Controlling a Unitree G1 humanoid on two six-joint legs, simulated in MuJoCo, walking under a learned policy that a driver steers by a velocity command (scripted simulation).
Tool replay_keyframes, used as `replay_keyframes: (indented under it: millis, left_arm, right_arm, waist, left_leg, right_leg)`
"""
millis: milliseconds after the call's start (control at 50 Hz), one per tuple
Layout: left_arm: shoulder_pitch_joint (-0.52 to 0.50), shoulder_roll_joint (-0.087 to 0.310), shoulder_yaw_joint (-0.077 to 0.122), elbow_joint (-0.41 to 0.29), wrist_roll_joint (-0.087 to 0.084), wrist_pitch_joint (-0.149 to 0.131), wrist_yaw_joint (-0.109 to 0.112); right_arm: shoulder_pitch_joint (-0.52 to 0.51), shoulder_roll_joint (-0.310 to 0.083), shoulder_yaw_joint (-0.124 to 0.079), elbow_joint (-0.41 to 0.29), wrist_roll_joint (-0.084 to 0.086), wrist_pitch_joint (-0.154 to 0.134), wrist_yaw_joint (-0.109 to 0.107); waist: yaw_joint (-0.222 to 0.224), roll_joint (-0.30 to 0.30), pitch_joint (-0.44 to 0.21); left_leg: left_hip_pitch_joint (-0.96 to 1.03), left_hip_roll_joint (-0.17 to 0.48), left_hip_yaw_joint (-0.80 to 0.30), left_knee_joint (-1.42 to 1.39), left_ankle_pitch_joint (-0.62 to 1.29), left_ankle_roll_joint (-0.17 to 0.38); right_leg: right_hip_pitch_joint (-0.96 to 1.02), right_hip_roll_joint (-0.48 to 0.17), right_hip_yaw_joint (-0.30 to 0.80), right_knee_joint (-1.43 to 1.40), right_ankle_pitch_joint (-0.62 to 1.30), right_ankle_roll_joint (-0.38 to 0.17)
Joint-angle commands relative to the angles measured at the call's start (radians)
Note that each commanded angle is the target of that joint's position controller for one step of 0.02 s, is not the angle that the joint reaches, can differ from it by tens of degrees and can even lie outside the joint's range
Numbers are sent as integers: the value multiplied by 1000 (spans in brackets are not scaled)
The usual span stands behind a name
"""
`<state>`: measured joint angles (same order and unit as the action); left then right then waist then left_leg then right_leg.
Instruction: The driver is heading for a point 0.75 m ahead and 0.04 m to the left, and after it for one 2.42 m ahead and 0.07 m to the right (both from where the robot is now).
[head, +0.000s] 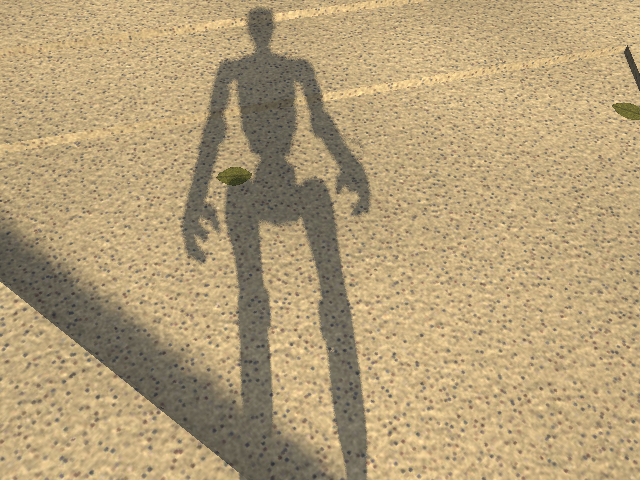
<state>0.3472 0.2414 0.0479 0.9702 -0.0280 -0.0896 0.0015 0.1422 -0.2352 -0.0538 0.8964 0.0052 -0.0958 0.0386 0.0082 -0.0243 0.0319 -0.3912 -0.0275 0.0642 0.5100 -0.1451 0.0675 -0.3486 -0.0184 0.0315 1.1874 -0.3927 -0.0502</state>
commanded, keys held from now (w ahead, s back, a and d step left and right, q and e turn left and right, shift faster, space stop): w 0.72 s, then w+q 0.28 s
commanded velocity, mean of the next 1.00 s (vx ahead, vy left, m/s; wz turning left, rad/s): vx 0.50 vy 0.00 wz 0.07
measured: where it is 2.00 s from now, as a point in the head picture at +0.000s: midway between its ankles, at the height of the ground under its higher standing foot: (308, 273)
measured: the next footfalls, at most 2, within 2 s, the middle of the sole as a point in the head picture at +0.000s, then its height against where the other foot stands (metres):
right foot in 0.56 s outside the picture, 0.15 m lower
left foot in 1.02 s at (307, 381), level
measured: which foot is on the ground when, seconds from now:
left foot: down 0.00-0.56, up 0.58-1.00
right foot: up 0.00-0.54, down 0.56-1.00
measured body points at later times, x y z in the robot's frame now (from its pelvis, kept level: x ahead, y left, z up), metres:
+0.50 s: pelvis +0.26 -0.05 -0.07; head +0.28 -0.06 +0.38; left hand +0.46 +0.17 -0.16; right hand +0.21 -0.32 -0.21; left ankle +0.08 +0.08 -0.73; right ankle +0.40 -0.20 -0.79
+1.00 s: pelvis +0.56 -0.07 -0.16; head +0.57 -0.06 +0.29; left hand +0.50 +0.18 -0.30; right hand +0.81 -0.27 -0.23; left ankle +0.72 +0.04 -0.86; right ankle +0.40 -0.21 -0.88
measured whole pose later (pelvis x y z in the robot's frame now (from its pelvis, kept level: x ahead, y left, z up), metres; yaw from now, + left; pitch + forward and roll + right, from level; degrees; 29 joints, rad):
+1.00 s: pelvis +0.56 -0.07 -0.16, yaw +5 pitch +3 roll -2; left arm 0.42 0.23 0.05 1.02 0.00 -0.06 0.02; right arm 0.03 -0.21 -0.04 0.71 0.03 -0.06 0.04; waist 0.07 0.02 -0.04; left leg -0.62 0.04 0.02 0.59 0.00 0.08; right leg 0.09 -0.01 -0.14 0.30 -0.43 0.04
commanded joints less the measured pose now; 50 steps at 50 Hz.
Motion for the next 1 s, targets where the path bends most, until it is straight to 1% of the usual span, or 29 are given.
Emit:
replay_keyframes:
  millis: [20,60,100,160,200,240,280,320,460,500,520,540,560,580,600,620,640,660,680,700,720,760,780,800,820,860,900,960,1000]
  left_arm:
    - [6,93,36,-73,10,-5,17]
    - [20,53,34,-66,13,15,23]
    - [-83,67,42,-108,23,21,27]
    - [-91,42,41,-94,38,15,9]
    - [-178,68,50,-120,28,7,3]
    - [-259,83,58,-152,18,-2,-16]
    - [-304,73,52,-169,28,-5,-30]
    - [-340,55,43,-189,47,-6,-51]
    - [-375,45,14,-211,2,12,-98]
    - [-358,68,17,-195,3,14,-92]
    - [-307,91,29,-172,0,11,-86]
    - [-148,119,47,-122,9,4,-74]
    - [59,157,62,-55,32,0,-66]
    - [215,203,63,-8,52,0,-66]
    - [310,211,62,4,26,20,-69]
    - [369,261,82,40,-6,38,-70]
    - [289,230,67,54,-1,48,-55]
    - [153,157,37,14,16,43,-31]
    - [64,126,15,0,35,31,-20]
    - [-5,62,-11,1,39,24,-22]
    - [-37,43,-21,10,39,19,-23]
    - [-60,39,-24,18,45,9,-12]
    - [-108,40,-30,-4,49,0,2]
    - [-109,73,-20,-14,64,-8,16]
    - [-68,93,-13,-12,56,-15,26]
    - [11,142,5,17,25,-20,35]
    - [55,149,20,31,11,-5,40]
    - [121,134,35,38,20,24,24]
    - [116,155,46,22,33,39,17]
  right_arm:
    - [48,-75,-11,-23,-17,-10,3]
    - [85,-85,-15,-3,-16,-16,-2]
    - [129,-128,-26,16,-12,-15,-24]
    - [189,-165,-43,38,-26,-10,-38]
    - [201,-134,-32,36,-11,-16,-43]
    - [285,-106,-24,75,-3,-17,-56]
    - [293,-125,-27,70,-2,-17,-71]
    - [303,-105,-22,72,3,-8,-83]
    - [332,-134,-29,29,5,35,-95]
    - [334,-145,-35,22,5,42,-94]
    - [340,-145,-36,36,-1,48,-93]
    - [335,-143,-32,41,-2,48,-87]
    - [347,-115,-25,60,-3,34,-76]
    - [492,-2,-5,107,5,12,-56]
    - [524,-24,14,94,60,-25,-41]
    - [406,-49,9,6,91,-44,-49]
    - [246,-32,16,-55,99,-41,-69]
    - [125,-60,14,-98,77,-29,-89]
    - [96,-54,17,-121,51,-9,-96]
    - [99,-14,24,-128,25,10,-90]
    - [104,30,36,-145,15,25,-79]
    - [96,38,39,-158,25,33,-76]
    - [55,-11,28,-190,24,27,-71]
    - [55,-34,19,-180,-6,26,-68]
    - [30,-24,15,-173,-14,24,-62]
    - [-58,3,20,-203,16,32,-42]
    - [-143,9,19,-226,33,29,-21]
    - [-219,10,11,-251,21,25,7]
    - [-145,-42,-17,-248,19,24,14]
  waist:
    - [2,94,-59]
    - [15,97,-43]
    - [3,75,-19]
    - [1,68,-77]
    - [-13,72,-37]
    - [-33,84,-19]
    - [-45,70,25]
    - [-59,70,27]
    - [-126,57,67]
    - [-141,37,65]
    - [-116,13,37]
    - [-37,-15,-42]
    - [51,-50,-132]
    - [69,-318,-296]
    - [121,-352,-452]
    - [147,-334,-513]
    - [107,-173,-366]
    - [93,-66,-238]
    - [48,-27,-179]
    - [-8,12,-113]
    - [-47,-25,-50]
    - [-76,-63,27]
    - [-102,-51,83]
    - [-87,-51,61]
    - [-58,-42,15]
    - [-22,-52,20]
    - [14,-10,83]
    - [64,0,98]
    - [14,-50,22]
  left_leg:
    - [200,258,-315,-319,40,157]
    - [147,242,-257,-355,104,173]
    - [174,247,-239,-374,176,180]
    - [207,239,-170,-313,323,180]
    - [196,204,-143,-302,224,152]
    - [361,257,-213,-229,140,139]
    - [305,242,-193,-198,58,132]
    - [258,240,-189,-98,-26,129]
    - [208,243,-251,164,-167,93]
    - [252,235,-255,274,-88,76]
    - [258,230,-246,384,-20,65]
    - [208,181,-190,569,96,44]
    - [27,119,-131,835,24,-2]
    - [-400,-13,-110,1374,-758,-79]
    - [-559,-20,-233,1620,-766,-92]
    - [-689,-29,-213,1685,-644,-96]
    - [-831,40,-106,1649,-501,-91]
    - [-854,68,-64,1621,-392,-86]
    - [-774,97,-84,1605,-360,-87]
    - [-721,128,-107,1533,-369,-66]
    - [-700,155,-142,1470,-405,-32]
    - [-721,166,-180,1269,-242,-21]
    - [-639,169,-177,935,-49,-35]
    - [-413,144,-105,689,160,-49]
    - [-227,128,-68,534,314,-55]
    - [-168,110,-67,341,359,-61]
    - [-281,97,-76,146,310,-40]
    - [-326,69,-29,56,164,12]
    - [-172,8,21,50,29,54]
  right_leg:
    - [-220,-121,52,-14,116,-9]
    - [-182,-122,33,-97,127,5]
    - [-255,-121,29,-220,206,19]
    - [-228,-104,13,-242,428,35]
    - [-261,-90,15,-351,568,17]
    - [-438,-119,95,-407,595,3]
    - [-418,-103,71,-507,672,-5]
    - [-391,-107,71,-545,763,-5]
    - [-279,-107,68,-728,692,15]
    - [-229,-116,48,-812,678,19]
    - [-152,-111,24,-847,677,10]
    - [68,-59,-52,-887,716,-5]
    - [383,-69,-94,-797,844,-27]
    - [823,-255,73,-459,1194,-147]
    - [923,-361,297,-419,1139,-244]
    - [912,-468,535,-662,635,-335]
    - [800,-455,594,-811,309,-321]
    - [632,-441,573,-864,298,-310]
    - [440,-458,554,-850,406,-313]
    - [256,-420,467,-829,438,-282]
    - [120,-378,376,-828,394,-241]
    - [19,-304,239,-888,279,-184]
    - [-87,-220,115,-950,231,-135]
    - [-196,-150,-12,-991,266,-112]
    - [-222,-131,-52,-1025,283,-107]
    - [-84,-186,-42,-1094,315,-117]
    - [165,-231,-42,-1085,337,-105]
    - [392,-270,-66,-996,438,-80]
    - [439,-251,-110,-807,772,-53]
